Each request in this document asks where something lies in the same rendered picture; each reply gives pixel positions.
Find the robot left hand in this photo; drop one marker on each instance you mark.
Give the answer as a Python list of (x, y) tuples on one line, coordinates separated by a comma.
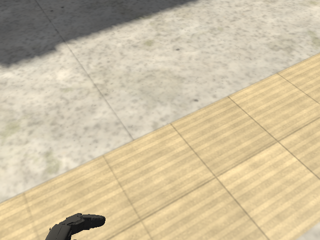
[(75, 224)]

